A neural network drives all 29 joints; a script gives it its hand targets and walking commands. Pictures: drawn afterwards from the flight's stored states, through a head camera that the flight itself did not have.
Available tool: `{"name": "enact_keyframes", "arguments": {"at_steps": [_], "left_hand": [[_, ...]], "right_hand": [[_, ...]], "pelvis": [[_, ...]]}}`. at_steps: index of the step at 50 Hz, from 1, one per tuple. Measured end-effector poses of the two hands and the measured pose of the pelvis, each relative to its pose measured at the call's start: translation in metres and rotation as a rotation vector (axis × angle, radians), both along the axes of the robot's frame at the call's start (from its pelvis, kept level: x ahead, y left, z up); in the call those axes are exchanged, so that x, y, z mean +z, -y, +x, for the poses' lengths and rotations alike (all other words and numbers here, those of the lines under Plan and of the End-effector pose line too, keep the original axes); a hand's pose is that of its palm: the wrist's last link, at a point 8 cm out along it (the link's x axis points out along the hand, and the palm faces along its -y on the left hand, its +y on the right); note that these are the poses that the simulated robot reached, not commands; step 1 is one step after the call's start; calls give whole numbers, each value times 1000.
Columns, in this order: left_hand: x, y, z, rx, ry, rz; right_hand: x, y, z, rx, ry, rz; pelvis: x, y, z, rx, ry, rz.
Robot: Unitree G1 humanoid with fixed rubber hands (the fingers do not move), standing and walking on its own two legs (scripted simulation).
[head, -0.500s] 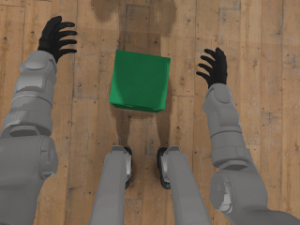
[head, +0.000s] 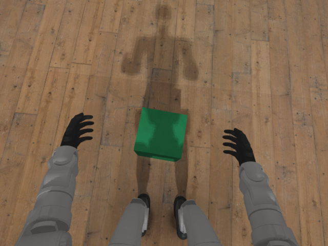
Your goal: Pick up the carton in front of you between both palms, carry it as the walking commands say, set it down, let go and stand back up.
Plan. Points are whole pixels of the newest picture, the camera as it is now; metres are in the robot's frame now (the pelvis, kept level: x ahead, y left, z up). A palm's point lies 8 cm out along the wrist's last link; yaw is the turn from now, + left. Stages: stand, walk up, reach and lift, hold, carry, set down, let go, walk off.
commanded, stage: let go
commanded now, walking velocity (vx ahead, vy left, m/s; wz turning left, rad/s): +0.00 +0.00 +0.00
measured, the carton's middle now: (160, 137) +0.45 +0.00 -0.59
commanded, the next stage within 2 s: stand in 0.90 s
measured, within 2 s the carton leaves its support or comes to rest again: neither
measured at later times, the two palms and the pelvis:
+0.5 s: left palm (60, 199) +0.22 +0.20 -0.01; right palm (302, 212) +0.20 -0.26 -0.01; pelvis +0.05 -0.03 +0.06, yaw -1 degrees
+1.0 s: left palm (54, 225) +0.17 +0.21 -0.02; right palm (305, 215) +0.19 -0.27 -0.01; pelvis +0.02 -0.03 +0.05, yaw -1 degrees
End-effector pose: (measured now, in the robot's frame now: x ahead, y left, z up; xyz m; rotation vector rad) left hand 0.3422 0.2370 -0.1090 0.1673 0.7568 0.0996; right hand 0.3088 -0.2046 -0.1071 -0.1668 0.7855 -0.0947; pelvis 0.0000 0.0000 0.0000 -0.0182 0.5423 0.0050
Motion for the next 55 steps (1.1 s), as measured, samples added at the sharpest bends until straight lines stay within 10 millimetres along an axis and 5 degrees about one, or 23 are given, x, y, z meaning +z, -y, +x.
{"name": "enact_keyframes", "arguments": {"at_steps": [12,22,30,48,55], "left_hand": [[64,15,-47,-25,26,4],[98,30,-104,-32,9,0],[104,36,-138,-38,-28,-7],[93,31,-165,-4,-34,-3],[86,-12,-175,8,-93,146]], "right_hand": [[69,34,-60,-3,4,10],[97,57,-104,-11,9,12],[100,62,-112,5,3,13],[103,56,-118,15,-26,-65],[91,87,-121,-4,-31,-163]], "pelvis": [[40,14,39,-11,242,12],[59,23,53,-24,430,17],[60,29,41,-21,564,20],[54,29,23,-15,652,20],[51,23,30,-12,572,11]]}}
